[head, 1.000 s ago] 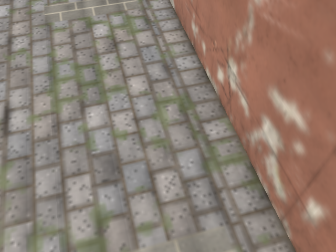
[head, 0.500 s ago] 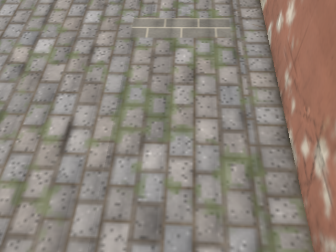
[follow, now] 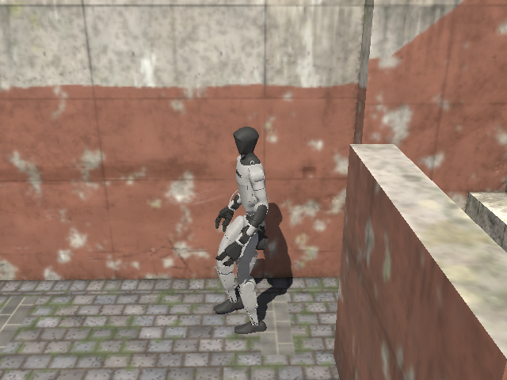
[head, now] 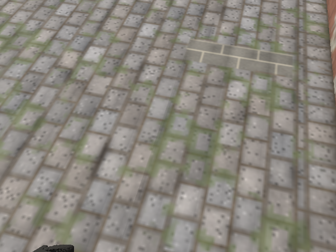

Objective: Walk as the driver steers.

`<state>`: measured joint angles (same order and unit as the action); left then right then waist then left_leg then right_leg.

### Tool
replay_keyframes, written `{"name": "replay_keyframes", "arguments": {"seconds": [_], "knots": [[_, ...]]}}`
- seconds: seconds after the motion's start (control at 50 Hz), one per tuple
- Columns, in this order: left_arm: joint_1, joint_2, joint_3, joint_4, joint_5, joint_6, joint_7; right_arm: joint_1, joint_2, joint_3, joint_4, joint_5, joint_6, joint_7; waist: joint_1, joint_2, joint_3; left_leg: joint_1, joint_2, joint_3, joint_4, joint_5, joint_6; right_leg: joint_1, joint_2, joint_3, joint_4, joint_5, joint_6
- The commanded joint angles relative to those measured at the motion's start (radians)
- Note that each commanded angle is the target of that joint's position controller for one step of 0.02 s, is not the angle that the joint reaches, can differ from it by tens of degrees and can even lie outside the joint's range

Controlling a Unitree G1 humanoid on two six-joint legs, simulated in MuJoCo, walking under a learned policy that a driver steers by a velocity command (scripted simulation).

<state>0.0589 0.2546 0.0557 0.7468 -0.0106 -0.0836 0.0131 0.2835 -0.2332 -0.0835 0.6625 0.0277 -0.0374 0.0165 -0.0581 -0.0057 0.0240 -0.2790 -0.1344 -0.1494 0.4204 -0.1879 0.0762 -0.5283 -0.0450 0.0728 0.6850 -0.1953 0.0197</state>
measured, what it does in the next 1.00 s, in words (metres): walks ahead, turning right: right foot, then left foot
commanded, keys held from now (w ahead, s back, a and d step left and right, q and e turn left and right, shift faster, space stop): w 0.06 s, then no key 0.26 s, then e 0.64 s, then w+e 0.04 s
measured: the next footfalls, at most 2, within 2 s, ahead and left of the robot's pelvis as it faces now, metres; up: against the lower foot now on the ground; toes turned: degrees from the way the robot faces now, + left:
right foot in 0.10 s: +0.14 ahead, -0.13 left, +0.00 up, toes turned +3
left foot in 0.48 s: +0.26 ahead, +0.10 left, +0.00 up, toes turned -1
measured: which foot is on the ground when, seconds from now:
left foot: down 0.00-0.10, up 0.12-0.46, down 0.48-0.92, up 0.94-1.00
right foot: up 0.00-0.08, down 0.10-0.50, up 0.52-0.90, down 0.92-1.00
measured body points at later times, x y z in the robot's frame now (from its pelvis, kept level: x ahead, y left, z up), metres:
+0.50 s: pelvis +0.16 -0.01 -0.01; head +0.19 -0.01 +0.44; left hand +0.19 +0.26 -0.14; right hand +0.39 -0.23 -0.08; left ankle +0.22 +0.10 -0.74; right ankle +0.10 -0.14 -0.74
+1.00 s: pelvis +0.17 -0.05 +0.00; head +0.20 -0.09 +0.44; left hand +0.37 +0.19 -0.09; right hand +0.24 -0.36 -0.13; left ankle +0.20 +0.10 -0.69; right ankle +0.16 -0.14 -0.74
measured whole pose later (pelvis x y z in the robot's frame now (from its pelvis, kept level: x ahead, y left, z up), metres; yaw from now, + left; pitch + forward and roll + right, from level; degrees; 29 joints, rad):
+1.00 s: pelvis +0.17 -0.05 +0.00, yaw -17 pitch +1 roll +3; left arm 0.19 0.28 0.07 0.72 0.00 0.03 0.00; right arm 0.08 -0.30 -0.08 0.81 0.00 0.03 -0.04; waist 0.02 0.02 0.06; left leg -0.42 0.04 0.06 0.90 -0.48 -0.03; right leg -0.30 0.00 0.00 0.56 -0.28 -0.06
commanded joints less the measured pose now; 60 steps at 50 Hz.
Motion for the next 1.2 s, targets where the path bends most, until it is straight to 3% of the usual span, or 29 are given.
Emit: {"name": "replay_keyframes", "arguments": {"seconds": [0.02, 0.08, 0.1, 0.12, 0.14, 0.16, 0.18, 0.24, 0.3, 0.4, 0.46, 0.48, 0.5, 0.52, 0.54, 0.56, 0.6, 0.64, 0.8, 0.88, 0.9, 0.92, 0.94, 0.96, 0.98, 1.02, 1.1, 1.14, 1.2], "knots": [[-0.002, 0.082, 0.023, -0.045, -0.003, -0.021, -0.013, -0.004, -0.133, -0.035, -0.071, 0.010, -0.024, 0.012, 0.030, 0.116, -0.083, -0.015, 0.250, -0.254, -0.118, -0.138, 0.153, 0.178, 0.039, -0.053, -0.083, 0.045, -0.024], [0.128, 0.104, 0.040, 0.003, 0.011, -0.037, -0.005, -0.009, -0.075, -0.017, -0.071, 0.016, -0.034, 0.005, 0.111, 0.134, -0.064, -0.052, 0.189, -0.239, -0.003, -0.086, 0.103, 0.380, 0.035, -0.047, -0.183, 0.036, -0.046], [0.216, 0.152, 0.051, 0.014, 0.024, -0.040, 0.003, -0.043, -0.036, -0.005, -0.092, 0.012, -0.042, -0.005, 0.150, 0.058, -0.090, -0.090, 0.128, -0.175, 0.184, 0.023, 0.054, 0.480, -0.062, 0.066, -0.221, 0.149, -0.086], [0.273, 0.255, 0.079, 0.028, 0.044, -0.037, 0.005, 0.017, -0.009, 0.003, -0.110, 0.011, -0.053, -0.015, 0.114, -0.233, -0.124, -0.259, -0.004, -0.018, 0.467, -0.122, -0.021, 0.629, -0.246, 0.346, -0.302, 0.286, -0.224], [0.286, 0.209, 0.076, 0.029, 0.033, -0.030, 0.001, 0.026, -0.096, -0.013, -0.101, -0.002, -0.049, -0.026, 0.128, -0.295, -0.120, -0.430, 0.005, 0.011, 0.695, -0.443, -0.068, 0.652, -0.391, 0.548, -0.353, 0.349, -0.341], [0.246, 0.148, 0.056, 0.006, 0.023, -0.026, -0.001, 0.010, -0.143, -0.024, -0.088, -0.002, -0.039, -0.029, 0.118, -0.162, -0.083, -0.481, 0.054, -0.025, 0.803, -0.427, -0.079, 0.620, -0.373, 0.476, -0.319, 0.412, -0.333], [0.211, 0.119, 0.043, -0.006, 0.025, -0.013, -0.005, -0.013, -0.128, -0.018, -0.083, -0.006, -0.025, -0.033, 0.110, -0.111, -0.091, -0.479, 0.087, 0.012, 0.842, -0.358, -0.089, 0.608, -0.325, 0.376, -0.315, 0.492, -0.306], [0.169, 0.076, 0.015, 0.019, 0.011, 0.010, 0.003, -0.091, -0.039, 0.005, -0.084, -0.003, 0.000, -0.036, 0.083, -0.102, -0.043, -0.385, 0.146, 0.089, 0.645, -0.181, -0.108, 0.495, -0.190, 0.155, -0.361, 0.646, -0.217], [0.170, 0.100, 0.018, 0.056, 0.014, 0.019, 0.011, -0.152, 0.016, 0.024, -0.084, -0.001, 0.008, -0.038, 0.084, -0.127, -0.066, -0.239, 0.129, 0.140, 0.387, -0.036, -0.119, 0.459, -0.119, 0.036, -0.361, 0.760, -0.184], [0.204, 0.151, 0.030, 0.091, -0.011, 0.025, 0.011, -0.209, -0.033, 0.014, -0.090, -0.004, 0.017, -0.048, 0.095, -0.115, -0.075, -0.075, 0.108, 0.150, 0.203, 0.069, -0.098, 0.423, -0.147, 0.074, -0.342, 0.710, -0.206], [0.149, 0.156, 0.032, 0.078, -0.025, 0.032, 0.000, -0.179, -0.062, -0.003, -0.060, -0.033, 0.014, -0.054, 0.052, -0.077, -0.054, 0.082, 0.103, 0.146, -0.002, 0.205, -0.047, 0.342, -0.096, 0.111, -0.261, 0.433, -0.160], [0.162, 0.121, 0.024, 0.071, -0.014, 0.026, -0.003, -0.140, -0.121, -0.019, -0.056, -0.043, 0.013, -0.065, 0.048, -0.021, -0.099, 0.228, 0.199, 0.073, 0.015, 0.468, -0.013, 0.260, -0.045, 0.096, -0.190, 0.283, -0.111], [0.224, 0.062, 0.007, 0.063, 0.005, 0.021, -0.008, -0.083, -0.189, -0.036, -0.058, -0.060, 0.024, -0.075, 0.059, 0.129, -0.203, 0.455, 0.382, -0.047, 0.094, 0.767, 0.085, 0.077, 0.049, 0.031, -0.042, -0.072, -0.046], [0.245, 0.063, -0.006, 0.054, -0.001, 0.036, -0.010, -0.015, -0.179, -0.035, -0.046, -0.059, 0.038, -0.068, 0.016, 0.263, -0.306, 0.497, 0.534, -0.213, 0.025, 0.696, 0.213, -0.014, 0.090, -0.028, 0.144, -0.446, 0.005], [0.208, 0.134, 0.018, 0.054, -0.012, 0.054, -0.006, -0.018, -0.148, -0.027, -0.050, -0.063, 0.038, -0.064, -0.001, 0.213, -0.277, 0.428, 0.556, -0.257, -0.035, 0.563, 0.256, -0.073, 0.068, 0.002, 0.372, -0.528, 0.029], [0.193, 0.130, 0.025, 0.049, -0.027, 0.068, 0.005, -0.082, -0.129, -0.017, -0.050, -0.053, 0.034, -0.063, 0.032, 0.159, -0.198, 0.348, 0.512, -0.212, -0.064, 0.452, 0.225, -0.116, 0.051, -0.001, 0.466, -0.485, 0.033], [0.212, 0.116, 0.032, 0.066, -0.015, 0.101, 0.034, -0.214, -0.096, -0.003, -0.053, -0.024, 0.019, -0.069, 0.083, 0.115, -0.107, 0.176, 0.442, -0.077, -0.127, 0.255, 0.153, -0.072, 0.008, 0.019, 0.468, -0.348, 0.053], [0.214, 0.088, 0.031, 0.050, -0.004, 0.114, 0.044, -0.232, -0.100, -0.001, -0.020, -0.039, 0.019, -0.076, 0.103, 0.127, -0.078, 0.074, 0.392, 0.022, -0.160, 0.190, 0.134, -0.003, 0.019, -0.025, 0.456, -0.264, 0.072], [0.106, 0.099, 0.023, -0.062, -0.006, 0.122, 0.009, -0.243, -0.176, -0.023, 0.062, -0.026, 0.028, -0.080, 0.076, 0.134, -0.072, 0.076, 0.441, 0.118, -0.192, 0.022, 0.145, 0.124, -0.033, -0.072, 0.160, -0.181, 0.033], [0.145, 0.113, 0.035, -0.065, -0.009, 0.131, -0.014, -0.259, -0.209, -0.024, 0.086, 0.004, 0.035, -0.070, 0.118, 0.119, -0.063, 0.093, 0.461, 0.162, -0.103, 0.119, 0.104, 0.254, -0.010, -0.127, -0.089, -0.096, -0.026], [0.170, 0.137, 0.046, -0.053, -0.003, 0.130, -0.015, -0.233, -0.192, -0.021, 0.102, 0.009, 0.037, -0.068, 0.122, 0.088, -0.065, 0.074, 0.427, 0.203, -0.032, 0.109, 0.055, 0.319, 0.015, -0.124, -0.179, -0.022, -0.056], [0.207, 0.188, 0.066, -0.044, -0.003, 0.133, -0.011, -0.190, -0.171, -0.020, 0.117, 0.003, 0.045, -0.064, 0.117, -0.037, -0.064, 0.013, 0.363, 0.279, 0.134, 0.057, -0.013, 0.402, -0.014, -0.041, -0.284, 0.173, -0.096], [0.219, 0.317, 0.095, -0.062, -0.006, 0.133, 0.006, -0.201, -0.116, -0.006, 0.066, -0.044, 0.051, -0.063, 0.083, -0.367, -0.048, -0.284, 0.188, 0.366, 0.420, -0.341, -0.130, 0.509, -0.277, 0.360, -0.352, 0.466, -0.258], [0.231, 0.278, 0.080, -0.083, 0.030, 0.107, -0.005, -0.329, -0.157, -0.017, 0.034, -0.050, 0.049, -0.071, 0.158, -0.265, -0.092, -0.346, 0.126, 0.165, 0.644, -0.495, -0.131, 0.457, -0.341, 0.467, -0.397, 0.464, -0.380], [0.209, 0.252, 0.070, -0.079, 0.038, 0.085, -0.014, -0.307, -0.168, -0.024, 0.040, -0.034, 0.050, -0.059, 0.119, -0.173, -0.112, -0.393, 0.148, 0.101, 0.718, -0.420, -0.109, 0.484, -0.299, 0.394, -0.409, 0.308, -0.365], [0.170, 0.191, 0.063, -0.081, -0.018, 0.064, -0.004, -0.266, -0.179, -0.034, 0.070, -0.024, 0.035, -0.046, 0.087, -0.084, -0.084, -0.473, 0.193, 0.066, 0.657, -0.218, -0.079, 0.527, -0.215, 0.344, -0.448, -0.178, -0.261], [0.214, 0.175, 0.052, -0.082, -0.003, 0.045, 0.024, -0.304, -0.162, -0.033, 0.082, -0.017, -0.013, -0.025, 0.095, -0.100, -0.049, -0.475, 0.176, 0.059, 0.466, 0.021, -0.090, 0.574, -0.174, 0.332, -0.527, -0.195, -0.234], [0.253, 0.197, 0.059, -0.060, -0.004, 0.033, 0.029, -0.316, -0.155, -0.028, 0.080, -0.037, -0.033, -0.020, 0.098, -0.108, -0.039, -0.441, 0.162, 0.055, 0.366, 0.061, -0.119, 0.562, -0.161, 0.299, -0.529, -0.142, -0.231], [0.283, 0.207, 0.063, -0.047, -0.005, 0.025, 0.015, -0.340, -0.151, -0.028, 0.059, -0.021, -0.032, -0.020, 0.105, -0.139, -0.009, -0.347, 0.129, 0.068, 0.260, 0.096, -0.137, 0.465, -0.133, 0.287, -0.521, -0.138, -0.235]]}}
